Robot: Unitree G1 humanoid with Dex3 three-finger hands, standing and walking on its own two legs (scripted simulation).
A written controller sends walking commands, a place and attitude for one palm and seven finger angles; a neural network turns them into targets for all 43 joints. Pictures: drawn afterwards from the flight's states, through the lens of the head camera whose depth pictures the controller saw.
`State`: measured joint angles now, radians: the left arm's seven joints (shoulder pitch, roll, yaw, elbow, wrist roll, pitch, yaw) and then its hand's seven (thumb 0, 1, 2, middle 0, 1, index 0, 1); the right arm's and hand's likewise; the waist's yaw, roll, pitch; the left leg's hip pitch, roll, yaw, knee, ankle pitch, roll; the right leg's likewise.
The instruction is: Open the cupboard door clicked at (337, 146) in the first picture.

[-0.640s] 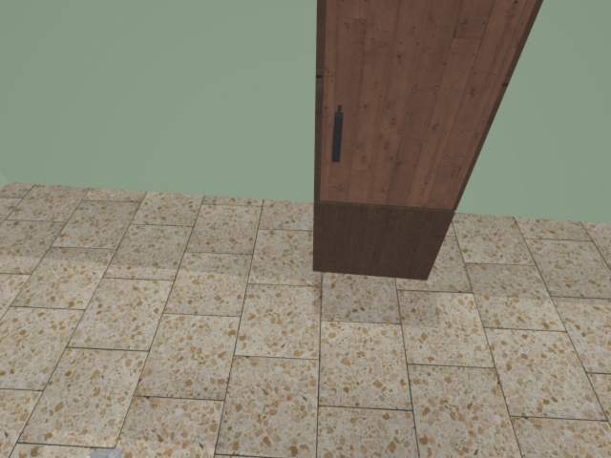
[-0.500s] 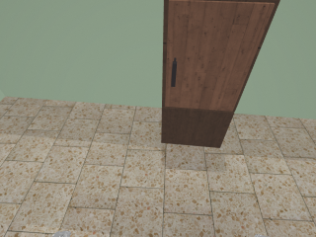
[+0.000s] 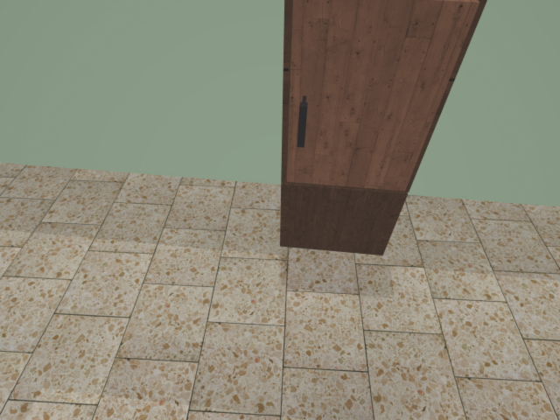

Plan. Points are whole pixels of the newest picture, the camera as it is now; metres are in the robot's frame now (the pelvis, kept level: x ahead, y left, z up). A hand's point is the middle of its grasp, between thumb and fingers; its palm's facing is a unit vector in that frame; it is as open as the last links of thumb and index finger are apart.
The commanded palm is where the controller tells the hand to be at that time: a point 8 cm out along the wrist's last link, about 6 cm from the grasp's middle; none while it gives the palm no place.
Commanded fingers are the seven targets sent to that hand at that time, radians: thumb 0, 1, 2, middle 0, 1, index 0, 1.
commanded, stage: stand and wait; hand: left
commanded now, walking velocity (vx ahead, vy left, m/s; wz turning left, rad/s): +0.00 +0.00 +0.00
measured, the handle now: (302, 121) +0.91 -0.01 -0.08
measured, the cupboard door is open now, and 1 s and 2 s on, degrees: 0 0 0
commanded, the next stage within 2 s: look at it before walking up in 0.28 s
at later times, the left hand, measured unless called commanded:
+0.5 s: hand out of the picture +0.07 +0.25 -0.15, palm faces -0.03 -0.94 -0.34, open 7.4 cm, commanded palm none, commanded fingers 0.00 0.90 0.90 -0.20 -0.30 -0.20 -0.30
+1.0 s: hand out of the picture +0.08 +0.25 -0.15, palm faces -0.03 -0.94 -0.35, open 7.4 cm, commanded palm none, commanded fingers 0.00 0.90 0.90 -0.20 -0.30 -0.20 -0.30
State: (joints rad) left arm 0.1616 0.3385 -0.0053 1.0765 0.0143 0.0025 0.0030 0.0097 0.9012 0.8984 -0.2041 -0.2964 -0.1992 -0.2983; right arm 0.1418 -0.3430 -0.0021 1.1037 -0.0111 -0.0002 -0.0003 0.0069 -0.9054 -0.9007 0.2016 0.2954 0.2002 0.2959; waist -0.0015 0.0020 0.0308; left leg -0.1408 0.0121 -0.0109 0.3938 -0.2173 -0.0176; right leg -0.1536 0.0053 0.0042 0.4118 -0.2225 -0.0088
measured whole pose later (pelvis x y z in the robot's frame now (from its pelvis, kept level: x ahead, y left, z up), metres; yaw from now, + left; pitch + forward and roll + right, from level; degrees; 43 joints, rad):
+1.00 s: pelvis +0.01 +0.01 +0.00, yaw +0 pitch -2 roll +0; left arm 0.14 0.34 -0.01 1.08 0.02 0.00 0.00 0.01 0.90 0.90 -0.20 -0.30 -0.20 -0.30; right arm 0.11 -0.34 0.00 1.11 -0.01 -0.01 0.00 0.01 -0.91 -0.90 0.20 0.30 0.20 0.30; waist 0.00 0.00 0.03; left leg -0.12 0.01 0.00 0.35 -0.20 -0.01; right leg -0.13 0.00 0.01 0.37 -0.21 0.00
